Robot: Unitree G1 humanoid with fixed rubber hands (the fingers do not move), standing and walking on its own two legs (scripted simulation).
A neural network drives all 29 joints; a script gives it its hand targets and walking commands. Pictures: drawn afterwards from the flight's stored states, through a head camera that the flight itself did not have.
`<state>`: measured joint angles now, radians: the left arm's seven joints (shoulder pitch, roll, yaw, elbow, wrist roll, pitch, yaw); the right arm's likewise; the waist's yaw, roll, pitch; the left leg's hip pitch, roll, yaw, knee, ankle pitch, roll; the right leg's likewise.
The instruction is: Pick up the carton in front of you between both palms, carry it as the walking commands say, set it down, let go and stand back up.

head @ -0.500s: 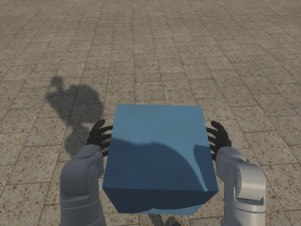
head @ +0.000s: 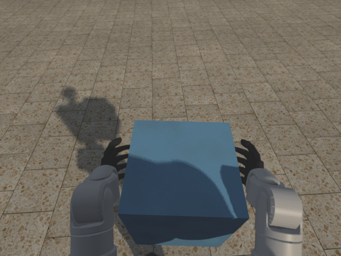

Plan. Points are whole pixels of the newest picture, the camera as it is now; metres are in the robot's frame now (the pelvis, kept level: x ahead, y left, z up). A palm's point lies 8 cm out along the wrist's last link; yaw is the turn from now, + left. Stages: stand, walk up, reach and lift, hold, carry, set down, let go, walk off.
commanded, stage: carry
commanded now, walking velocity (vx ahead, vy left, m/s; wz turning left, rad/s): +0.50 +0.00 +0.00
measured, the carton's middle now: (179, 187) +0.27 +0.00 +0.02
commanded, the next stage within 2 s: none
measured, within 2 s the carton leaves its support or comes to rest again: neither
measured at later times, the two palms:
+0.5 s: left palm (134, 79) +0.60 +0.15 +0.10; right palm (227, 80) +0.60 -0.15 +0.10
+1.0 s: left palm (144, 36) +0.94 +0.16 +0.09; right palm (213, 36) +0.94 -0.14 +0.09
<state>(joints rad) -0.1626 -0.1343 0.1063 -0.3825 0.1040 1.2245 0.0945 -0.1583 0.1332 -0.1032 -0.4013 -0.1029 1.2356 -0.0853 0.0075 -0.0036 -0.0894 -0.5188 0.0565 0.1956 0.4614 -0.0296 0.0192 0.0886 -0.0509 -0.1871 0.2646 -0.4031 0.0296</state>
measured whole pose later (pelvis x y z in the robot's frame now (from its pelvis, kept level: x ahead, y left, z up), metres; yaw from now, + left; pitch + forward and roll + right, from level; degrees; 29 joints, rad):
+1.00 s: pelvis +0.68 +0.01 +0.00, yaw +0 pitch +3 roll +0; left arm -0.16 -0.13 0.10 -0.37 0.11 1.22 0.09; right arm -0.16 0.13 -0.11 -0.39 -0.10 1.23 -0.08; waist 0.00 -0.01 -0.08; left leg -0.49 0.05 0.21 0.44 -0.04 0.02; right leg 0.08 -0.05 -0.19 0.32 -0.44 0.03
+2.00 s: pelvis +1.36 +0.00 -0.01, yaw +0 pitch +3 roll +1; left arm -0.17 -0.13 0.11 -0.37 0.11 1.22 0.09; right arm -0.17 0.13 -0.10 -0.38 -0.10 1.22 -0.09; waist -0.01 -0.02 -0.07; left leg -0.47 0.04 0.23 0.44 -0.01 0.06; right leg 0.07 -0.07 -0.18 0.41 -0.48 0.03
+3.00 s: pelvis +1.58 -0.02 +0.00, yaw +1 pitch +3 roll +0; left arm -0.15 -0.13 0.12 -0.22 0.13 1.14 0.08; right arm -0.15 0.13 -0.11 -0.22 -0.13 1.14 -0.07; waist 0.00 0.01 -0.11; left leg -0.17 0.08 0.17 0.53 -0.41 -0.02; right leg -0.34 -0.06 -0.19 0.57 -0.29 -0.02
